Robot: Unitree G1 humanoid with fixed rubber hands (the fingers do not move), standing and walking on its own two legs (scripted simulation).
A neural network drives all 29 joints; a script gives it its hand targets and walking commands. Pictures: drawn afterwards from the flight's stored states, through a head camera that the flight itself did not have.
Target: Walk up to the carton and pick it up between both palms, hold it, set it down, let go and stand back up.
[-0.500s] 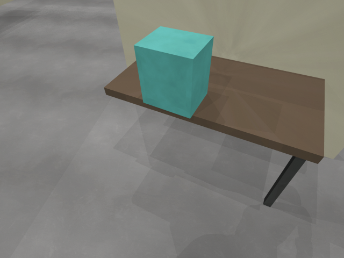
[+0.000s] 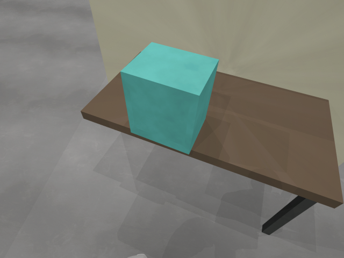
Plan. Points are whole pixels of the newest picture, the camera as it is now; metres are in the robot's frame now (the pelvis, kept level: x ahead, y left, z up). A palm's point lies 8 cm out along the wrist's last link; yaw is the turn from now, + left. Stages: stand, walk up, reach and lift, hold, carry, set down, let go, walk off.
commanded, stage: walk up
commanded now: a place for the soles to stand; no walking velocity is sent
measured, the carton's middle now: (170, 99) +0.66 +0.03 -0.05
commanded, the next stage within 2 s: none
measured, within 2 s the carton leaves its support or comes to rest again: neither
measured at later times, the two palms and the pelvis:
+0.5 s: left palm (106, 214) +0.26 +0.19 -0.12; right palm out of the picture +0.12 -0.24 -0.13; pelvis +0.17 -0.01 +0.01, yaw -2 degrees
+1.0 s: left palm (73, 231) +0.21 +0.26 -0.11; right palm (271, 227) +0.24 -0.25 -0.10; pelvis +0.16 +0.00 +0.01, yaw -1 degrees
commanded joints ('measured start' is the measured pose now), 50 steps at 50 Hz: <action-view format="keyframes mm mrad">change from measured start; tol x16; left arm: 1 29 83 22 -104 1 -20 -9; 13 -170 27 -4 -153 11 -18 -2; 20 -13 193 25 -95 -30 -6 44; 31 -354 167 8 -112 -36 53 32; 50 -295 206 -5 -39 -40 44 0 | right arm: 1 157 -196 -52 -22 17 -5 -22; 20 439 -58 39 77 22 43 -24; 37 13 -228 -33 -57 21 25 -29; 50 51 -184 4 -28 24 36 -10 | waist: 1 -46 76 49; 14 -51 127 -1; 19 19 -145 -250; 38 10 172 -47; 50 -30 -32 -41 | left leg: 1 149 309 -424 -500 -293 89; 9 85 178 -144 -494 -136 47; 15 168 167 -39 -171 583 42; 17 112 120 -38 -33 448 4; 20 47 -22 -97 341 -452 -70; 21 17 3 -121 345 -481 -72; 31 204 29 -95 -109 113 -55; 34 -73 250 -358 -329 27 77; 39 37 161 -210 -203 250 29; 50 102 65 -170 -230 -94 -18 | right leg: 1 -324 -68 46 75 99 -4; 15 -88 6 -156 -496 501 21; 17 108 -28 -122 -619 713 -9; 19 252 -331 243 -645 989 -160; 22 45 -364 287 -792 608 -264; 28 -50 -216 40 -678 667 -160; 34 -38 -21 -98 -446 211 0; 41 46 -113 12 -599 555 -38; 50 -111 -135 82 -773 162 -36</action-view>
